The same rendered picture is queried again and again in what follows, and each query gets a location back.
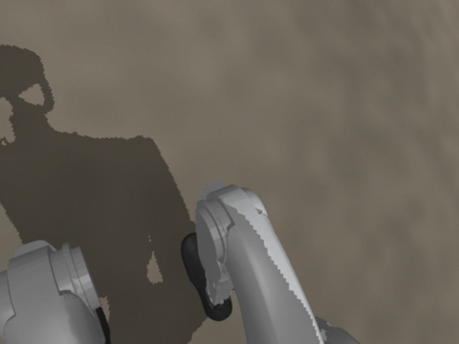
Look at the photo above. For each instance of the right robot foot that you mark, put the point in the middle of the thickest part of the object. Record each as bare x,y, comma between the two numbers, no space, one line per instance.
196,274

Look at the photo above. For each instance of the left robot foot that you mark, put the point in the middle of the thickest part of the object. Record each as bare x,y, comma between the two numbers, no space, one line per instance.
104,324

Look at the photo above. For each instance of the right robot hand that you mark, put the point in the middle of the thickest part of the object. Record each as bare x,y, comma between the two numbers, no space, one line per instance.
334,335

